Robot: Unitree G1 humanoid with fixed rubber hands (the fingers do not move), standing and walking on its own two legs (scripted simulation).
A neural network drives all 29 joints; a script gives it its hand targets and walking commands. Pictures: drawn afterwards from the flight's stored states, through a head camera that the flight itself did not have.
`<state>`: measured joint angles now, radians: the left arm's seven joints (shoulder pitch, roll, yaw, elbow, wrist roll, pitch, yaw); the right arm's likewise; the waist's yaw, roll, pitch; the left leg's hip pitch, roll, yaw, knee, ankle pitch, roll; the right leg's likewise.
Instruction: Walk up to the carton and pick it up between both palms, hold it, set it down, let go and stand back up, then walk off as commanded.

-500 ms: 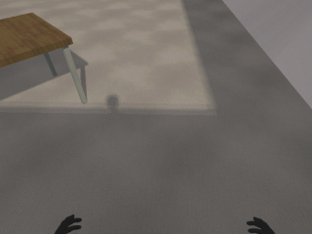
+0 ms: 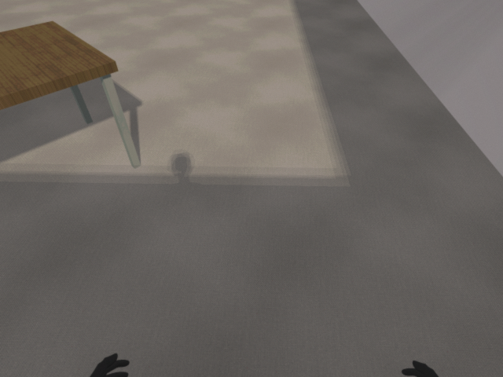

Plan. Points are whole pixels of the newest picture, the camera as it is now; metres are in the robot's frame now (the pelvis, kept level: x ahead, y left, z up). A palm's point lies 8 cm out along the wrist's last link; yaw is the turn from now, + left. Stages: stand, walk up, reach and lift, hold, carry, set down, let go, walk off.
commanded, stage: stand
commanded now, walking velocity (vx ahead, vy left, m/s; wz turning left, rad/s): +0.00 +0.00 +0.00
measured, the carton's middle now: out of the picture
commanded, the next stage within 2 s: walk up in 1.00 s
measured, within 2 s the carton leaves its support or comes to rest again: neither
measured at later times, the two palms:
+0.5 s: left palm out of the picture +0.11 +0.26 -0.09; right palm out of the picture +0.10 -0.29 -0.09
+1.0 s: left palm out of the picture +0.08 +0.26 -0.10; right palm out of the picture +0.07 -0.30 -0.10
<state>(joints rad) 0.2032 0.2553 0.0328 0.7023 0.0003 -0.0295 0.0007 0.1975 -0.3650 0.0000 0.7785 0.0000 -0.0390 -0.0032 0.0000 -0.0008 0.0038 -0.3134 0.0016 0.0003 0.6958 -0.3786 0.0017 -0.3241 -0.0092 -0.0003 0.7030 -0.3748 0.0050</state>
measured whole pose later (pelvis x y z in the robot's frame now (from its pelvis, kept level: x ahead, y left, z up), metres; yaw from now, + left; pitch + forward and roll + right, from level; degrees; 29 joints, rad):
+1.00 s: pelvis -0.03 +0.00 +0.00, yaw +0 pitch -3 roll +0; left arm 0.20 0.26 0.03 0.83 0.00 -0.03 0.00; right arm 0.20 -0.37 0.00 0.90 0.00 -0.04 0.00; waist 0.00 0.00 0.00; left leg -0.31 0.00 0.00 0.70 -0.34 0.00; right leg -0.32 -0.01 0.00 0.70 -0.33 0.00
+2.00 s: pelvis +0.07 +0.16 +0.00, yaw +16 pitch +1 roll +2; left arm 0.19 0.44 0.09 0.84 0.00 -0.10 0.03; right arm 0.21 -0.43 -0.03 0.81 0.00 0.02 0.10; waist 0.00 -0.01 0.03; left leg -0.37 -0.14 0.00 0.79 -0.35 0.03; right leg -0.44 -0.04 -0.07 0.68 -0.23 -0.03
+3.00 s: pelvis +0.27 +0.38 +0.00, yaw +33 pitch -2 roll +1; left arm 0.26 0.44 0.08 0.84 0.00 -0.11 0.02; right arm 0.23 -0.48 -0.03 0.81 0.00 0.01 0.09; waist -0.01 0.04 0.06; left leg -0.55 -0.01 -0.01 1.03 -0.35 0.00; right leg -0.24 -0.09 -0.14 0.68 -0.39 -0.02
